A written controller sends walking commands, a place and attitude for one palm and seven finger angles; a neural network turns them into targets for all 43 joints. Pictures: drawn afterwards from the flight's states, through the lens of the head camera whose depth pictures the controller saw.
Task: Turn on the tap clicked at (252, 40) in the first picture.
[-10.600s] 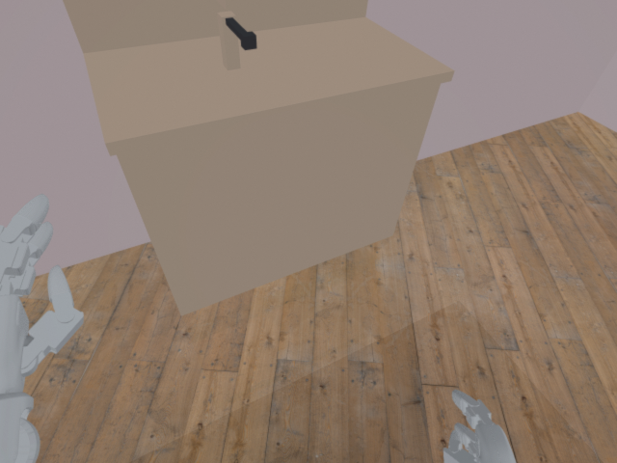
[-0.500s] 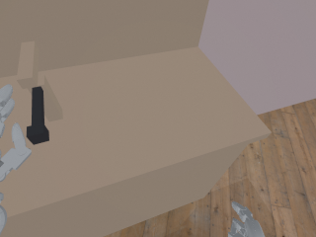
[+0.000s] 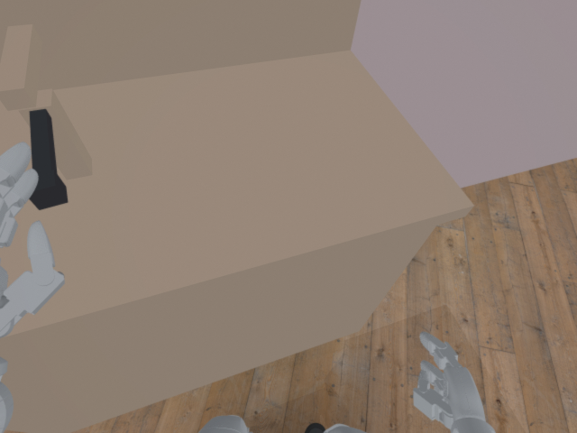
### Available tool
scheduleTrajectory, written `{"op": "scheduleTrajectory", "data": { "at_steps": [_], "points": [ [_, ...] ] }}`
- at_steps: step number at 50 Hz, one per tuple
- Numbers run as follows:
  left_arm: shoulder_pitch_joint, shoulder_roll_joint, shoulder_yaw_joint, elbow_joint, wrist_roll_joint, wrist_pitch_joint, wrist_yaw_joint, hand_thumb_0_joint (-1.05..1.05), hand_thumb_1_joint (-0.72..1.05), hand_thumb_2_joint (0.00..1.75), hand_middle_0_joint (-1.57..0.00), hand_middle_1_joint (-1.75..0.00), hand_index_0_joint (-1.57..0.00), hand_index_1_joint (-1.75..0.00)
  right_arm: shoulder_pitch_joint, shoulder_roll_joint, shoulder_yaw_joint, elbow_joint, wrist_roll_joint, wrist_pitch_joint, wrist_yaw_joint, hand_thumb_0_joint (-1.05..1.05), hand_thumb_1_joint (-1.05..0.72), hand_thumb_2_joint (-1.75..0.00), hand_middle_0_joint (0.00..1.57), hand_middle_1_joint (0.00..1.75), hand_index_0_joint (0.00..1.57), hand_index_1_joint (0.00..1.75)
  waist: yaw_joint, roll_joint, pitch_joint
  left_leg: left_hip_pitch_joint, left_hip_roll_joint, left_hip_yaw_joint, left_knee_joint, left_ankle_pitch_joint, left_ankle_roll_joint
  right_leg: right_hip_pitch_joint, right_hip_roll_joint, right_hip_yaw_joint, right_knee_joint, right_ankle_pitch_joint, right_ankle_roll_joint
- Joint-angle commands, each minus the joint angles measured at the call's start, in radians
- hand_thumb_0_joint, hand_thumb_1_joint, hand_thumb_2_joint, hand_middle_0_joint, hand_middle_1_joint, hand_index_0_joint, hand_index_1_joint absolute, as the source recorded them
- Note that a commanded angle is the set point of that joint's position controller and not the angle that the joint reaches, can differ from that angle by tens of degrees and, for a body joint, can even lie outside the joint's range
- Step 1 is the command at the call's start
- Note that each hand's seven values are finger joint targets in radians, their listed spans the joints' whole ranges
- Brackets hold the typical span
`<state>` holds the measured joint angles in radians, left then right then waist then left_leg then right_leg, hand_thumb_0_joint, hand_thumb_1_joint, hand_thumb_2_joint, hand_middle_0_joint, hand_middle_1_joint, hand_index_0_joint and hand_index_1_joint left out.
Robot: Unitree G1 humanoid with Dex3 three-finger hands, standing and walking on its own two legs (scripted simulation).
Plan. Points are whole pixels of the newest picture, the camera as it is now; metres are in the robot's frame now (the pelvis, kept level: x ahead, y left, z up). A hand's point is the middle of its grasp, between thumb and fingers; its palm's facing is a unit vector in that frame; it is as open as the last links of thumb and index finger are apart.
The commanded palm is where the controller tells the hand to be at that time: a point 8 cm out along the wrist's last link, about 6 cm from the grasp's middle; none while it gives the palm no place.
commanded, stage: shuffle to correct the standing spot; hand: left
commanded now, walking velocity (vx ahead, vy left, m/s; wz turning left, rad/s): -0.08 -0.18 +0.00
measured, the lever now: (46, 189) +0.31 +0.30 +0.17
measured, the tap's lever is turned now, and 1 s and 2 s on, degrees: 5 5 5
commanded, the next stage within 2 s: come to a stop and stand still in 0.38 s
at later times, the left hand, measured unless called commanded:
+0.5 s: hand (86, 341) +0.17 +0.20 +0.16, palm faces +0.33 -0.83 -0.45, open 7.4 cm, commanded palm +0.11 +0.23 +0.19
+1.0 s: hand (90, 371) +0.14 +0.18 +0.17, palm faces +0.43 -0.81 -0.39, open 7.5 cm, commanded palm +0.07 +0.22 +0.19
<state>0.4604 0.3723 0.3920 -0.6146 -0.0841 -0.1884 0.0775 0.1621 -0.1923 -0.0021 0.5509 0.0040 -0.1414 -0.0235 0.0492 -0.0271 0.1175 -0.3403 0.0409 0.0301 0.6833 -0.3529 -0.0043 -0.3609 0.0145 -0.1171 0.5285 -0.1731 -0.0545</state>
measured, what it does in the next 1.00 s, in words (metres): steps to the right: right foot, then left foot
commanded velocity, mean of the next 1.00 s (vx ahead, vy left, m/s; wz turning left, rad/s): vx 0.01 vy -0.05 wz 0.00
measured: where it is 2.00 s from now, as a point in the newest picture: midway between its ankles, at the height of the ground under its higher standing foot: outside the picture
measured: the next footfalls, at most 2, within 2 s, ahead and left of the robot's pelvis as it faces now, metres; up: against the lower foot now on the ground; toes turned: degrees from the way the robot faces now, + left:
right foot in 0.24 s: -0.01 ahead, -0.17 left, +0.00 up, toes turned +4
left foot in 0.42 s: -0.02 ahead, +0.04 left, +0.00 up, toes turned +3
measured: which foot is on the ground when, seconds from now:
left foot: down 0.00-0.28, up 0.30-0.40, down 0.42-1.00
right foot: down 0.00-0.06, up 0.08-0.22, down 0.24-1.00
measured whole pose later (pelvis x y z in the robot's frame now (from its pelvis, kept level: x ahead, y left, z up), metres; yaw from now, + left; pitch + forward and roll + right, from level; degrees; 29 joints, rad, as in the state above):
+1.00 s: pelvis -0.07 -0.07 +0.00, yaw +4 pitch -2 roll +0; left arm 0.41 0.36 0.38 -0.52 -0.02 -0.19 0.12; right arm 0.24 -0.19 -0.02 0.59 0.01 -0.17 0.00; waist -0.01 -0.04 0.11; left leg -0.19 -0.05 0.04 0.57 -0.33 0.07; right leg -0.32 0.01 -0.03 0.71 -0.36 -0.04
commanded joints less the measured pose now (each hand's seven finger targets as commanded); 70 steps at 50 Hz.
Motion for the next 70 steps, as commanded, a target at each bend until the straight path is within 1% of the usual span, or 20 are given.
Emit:
{"op": "scheduleTrajectory", "data": {
  "at_steps": [1, 4, 8, 12, 16, 20, 22, 24, 27, 31, 34, 42, 45, 49, 50, 51, 55, 58, 62, 70],
  "points": [
    [-0.05, 0.156, 0.095, -0.131, -0.003, -0.024, 0.032, 0.0, 0.9, 0.9, -0.2, -0.3, -0.2, -0.3, -0.023, -0.119, -0.04, -0.136, 0.004, -0.058, -0.03, 0.0, -0.9, -0.9, 0.2, 0.3, 0.2, 0.3, -0.039, 0.058, -0.16, 0.097, 0.069, -0.072, -0.308, 0.0, 0.032, 0.005, -0.109, 0.102, -0.113, -0.276, 0.026],
    [-0.127, 0.199, 0.12, -0.179, 0.023, -0.05, 0.021, 0.0, 0.9, 0.9, -0.2, -0.3, -0.2, -0.3, -0.02, -0.124, -0.059, -0.142, -0.007, -0.061, -0.021, 0.0, -0.9, -0.9, 0.2, 0.3, 0.2, 0.3, -0.032, 0.287, -0.145, 0.003, 0.3, -0.323, -0.425, 0.225, 0.129, 0.028, -0.039, 0.109, 0.273, -0.236, 0.059],
    [-0.045, 0.164, 0.112, -0.183, 0.042, -0.059, 0.006, 0.0, 0.9, 0.9, -0.2, -0.3, -0.2, -0.3, 0.025, -0.147, -0.093, -0.153, -0.004, -0.055, 0.023, 0.0, -0.9, -0.9, 0.2, 0.3, 0.2, 0.3, -0.015, 0.218, -0.213, 0.235, 0.251, -0.192, -0.212, 0.663, 0.106, 0.021, -0.037, 0.1, 0.082, -0.186, 0.041],
    [-0.019, 0.215, 0.147, -0.203, 0.034, -0.069, -0.006, 0.0, 0.9, 0.9, -0.2, -0.3, -0.2, -0.3, 0.013, -0.148, -0.087, -0.173, 0.018, -0.047, 0.039, 0.0, -0.9, -0.9, 0.2, 0.3, 0.2, 0.3, -0.032, 0.143, -0.23, 0.093, 0.153, -0.138, -0.08, 0.361, 0.049, 0.259, -0.041, 0.061, -0.189, 0.078, 0.029],
    [0.017, 0.209, 0.152, -0.136, 0.002, -0.048, 0.014, 0.0, 0.9, 0.9, -0.2, -0.3, -0.2, -0.3, 0.023, -0.141, -0.099, -0.13, 0.034, -0.055, 0.019, 0.0, -0.9, -0.9, 0.2, 0.3, 0.2, 0.3, -0.042, -0.211, -0.245, 0.009, -0.03, -0.005, 0.206, -0.071, -0.01, 0.142, -0.283, 0.293, -0.215, 0.06, -0.118],
    [0.033, 0.247, 0.192, -0.169, -0.008, -0.045, 0.024, 0.0, 0.9, 0.9, -0.2, -0.3, -0.2, -0.3, 0.001, -0.113, -0.07, -0.107, 0.01, -0.048, -0.014, 0.0, -0.9, -0.9, 0.2, 0.3, 0.2, 0.3, -0.067, 0.026, -0.171, 0.16, 0.018, 0.034, -0.206, 0.059, 0.009, -0.008, -0.167, 0.145, -0.04, -0.133, -0.048],
    [-0.015, 0.224, 0.168, -0.187, 0.001, -0.066, 0.021, 0.0, 0.9, 0.9, -0.2, -0.3, -0.2, -0.3, 0.0, -0.143, -0.083, -0.126, -0.002, -0.052, -0.019, 0.0, -0.9, -0.9, 0.2, 0.3, 0.2, 0.3, -0.05, 0.278, -0.142, 0.167, 0.269, -0.31, -0.376, 0.277, 0.108, -0.071, -0.006, 0.055, 0.265, -0.231, 0.053],
    [-0.1, 0.247, 0.163, -0.213, 0.029, -0.072, 0.006, 0.0, 0.9, 0.9, -0.2, -0.3, -0.2, -0.3, -0.013, -0.13, -0.085, -0.116, -0.023, -0.047, -0.008, 0.0, -0.9, -0.9, 0.2, 0.3, 0.2, 0.3, -0.048, 0.283, -0.127, 0.158, 0.341, -0.378, -0.362, 0.414, 0.171, -0.114, -0.024, 0.139, 0.391, -0.286, 0.065],
    [-0.104, 0.177, 0.119, -0.2, 0.05, -0.063, 0.016, 0.0, 0.9, 0.9, -0.2, -0.3, -0.2, -0.3, 0.014, -0.143, -0.092, -0.131, 0.006, -0.052, 0.024, 0.0, -0.9, -0.9, 0.2, 0.3, 0.2, 0.3, -0.025, 0.296, -0.193, 0.17, 0.225, -0.145, -0.211, 0.436, 0.12, 0.051, -0.041, 0.12, 0.113, -0.248, 0.039],
    [-0.05, 0.208, 0.12, -0.135, 0.049, -0.053, 0.026, 0.0, 0.9, 0.9, -0.2, -0.3, -0.2, -0.3, 0.031, -0.118, -0.077, -0.147, 0.036, -0.035, 0.034, 0.0, -0.9, -0.9, 0.2, 0.3, 0.2, 0.3, -0.058, -0.097, -0.236, -0.05, -0.056, 0.012, 0.243, -0.108, 0.033, 0.286, -0.173, 0.24, -0.206, 0.056, -0.024],
    [-0.065, 0.165, 0.093, -0.073, 0.034, -0.031, 0.023, 0.0, 0.9, 0.9, -0.2, -0.3, -0.2, -0.3, 0.025, -0.152, -0.091, -0.118, 0.037, -0.033, 0.017, 0.0, -0.9, -0.9, 0.2, 0.3, 0.2, 0.3, -0.052, -0.241, -0.078, -0.059, -0.039, -0.072, 0.441, -0.051, 0.007, -0.059, -0.329, 0.487, -0.361, -0.408, -0.145],
    [-0.13, 0.183, 0.102, -0.141, 0.055, -0.071, 0.066, 0.0, 0.9, 0.9, -0.2, -0.3, -0.2, -0.3, 0.007, -0.113, -0.059, -0.089, 0.01, -0.056, -0.011, 0.0, -0.9, -0.9, 0.2, 0.3, 0.2, 0.3, -0.053, 0.116, -0.19, 0.216, -0.03, 0.016, -0.344, 0.145, 0.065, 0.06, -0.126, 0.189, 0.004, -0.161, -0.034],
    [-0.174, 0.223, 0.116, -0.237, 0.063, -0.086, 0.075, 0.0, 0.9, 0.9, -0.2, -0.3, -0.2, -0.3, -0.041, -0.09, -0.048, -0.104, 0.006, -0.088, -0.008, 0.0, -0.9, -0.9, 0.2, 0.3, 0.2, 0.3, -0.05, 0.425, -0.191, 0.303, 0.14, -0.189, -0.346, 0.532, 0.141, -0.063, 0.001, 0.077, 0.35, -0.305, 0.034],
    [-0.091, 0.17, 0.106, -0.14, 0.071, -0.073, 0.05, 0.0, 0.9, 0.9, -0.2, -0.3, -0.2, -0.3, 0.014, -0.139, -0.076, -0.104, 0.017, -0.071, 0.033, 0.0, -0.9, -0.9, 0.2, 0.3, 0.2, 0.3, -0.037, 0.153, -0.157, 0.178, 0.133, -0.199, -0.161, 0.567, 0.123, 0.098, -0.033, 0.094, 0.022, -0.093, 0.009],
    [-1.078, 0.873, 0.442, -0.342, 0.085, -0.223, 0.085, 0.0, 0.9, 0.9, -0.2, -0.3, -0.2, -0.3, 0.095, -0.146, 0.032, -0.099, 0.055, -0.101, -0.006, 0.0, -0.9, -0.9, 0.2, 0.3, 0.2, 0.3, -0.06, 0.327, -0.247, 0.226, 0.062, -0.098, -0.222, 0.71, 0.02, 0.081, -0.008, 0.08, 0.106, -0.15, 0.072],
    [-0.619, 0.397, 0.316, 0.056, 0.078, -0.173, 0.055, 0.0, 0.9, 0.9, -0.2, -0.3, -0.2, -0.3, 0.034, -0.019, -0.001, -0.138, 0.02, -0.126, 0.024, 0.0, -0.9, -0.9, 0.2, 0.3, 0.2, 0.3, -0.04, 0.263, -0.282, 0.279, 0.096, -0.139, -0.192, 0.684, 0.008, -0.064, -0.037, 0.072, 0.144, -0.201, 0.033],
    [-0.141, 0.21, 0.188, 0.29, 0.004, -0.116, 0.019, 0.0, 0.9, 0.9, -0.2, -0.3, -0.2, -0.3, 0.078, -0.155, -0.048, -0.118, -0.008, -0.056, 0.058, 0.0, -0.9, -0.9, 0.2, 0.3, 0.2, 0.3, -0.035, 0.012, -0.304, 0.11, 0.012, -0.06, -0.054, 0.705, -0.056, 0.304, -0.073, 0.185, -0.06, 0.349, -0.017],
    [-0.028, 0.138, 0.118, 0.183, -0.007, -0.094, 0.006, 0.0, 0.9, 0.9, -0.2, -0.3, -0.2, -0.3, 0.035, -0.159, -0.069, -0.118, 0.034, -0.037, 0.076, 0.0, -0.9, -0.9, 0.2, 0.3, 0.2, 0.3, -0.027, -0.314, -0.263, -0.06, -0.04, -0.035, 0.054, 0.065, 0.0, 0.415, -0.223, 0.321, -0.119, 0.51, -0.076],
    [-0.058, 0.142, 0.09, 0.075, -0.008, -0.072, 0.026, 0.0, 0.9, 0.9, -0.2, -0.3, -0.2, -0.3, -0.037, -0.136, -0.046, -0.115, 0.021, -0.031, 0.041, 0.0, -0.9, -0.9, 0.2, 0.3, 0.2, 0.3, -0.05, -0.031, -0.124, 0.163, -0.009, -0.043, -0.249, 0.047, 0.019, 0.054, -0.132, 0.26, -0.198, -0.138, 0.006],
    [-0.29, 0.235, 0.128, -0.146, 0.04, -0.093, 0.066, 0.0, 0.9, 0.9, -0.2, -0.3, -0.2, -0.3, -0.098, -0.135, -0.016, -0.125, -0.013, -0.059, -0.032, 0.0, -0.9, -0.9, 0.2, 0.3, 0.2, 0.3, -0.031, 0.14, -0.159, 0.185, -0.01, -0.054, -0.254, 0.055, 0.03, 0.062, -0.107, 0.268, -0.26, -0.228, 0.017]
  ]
}}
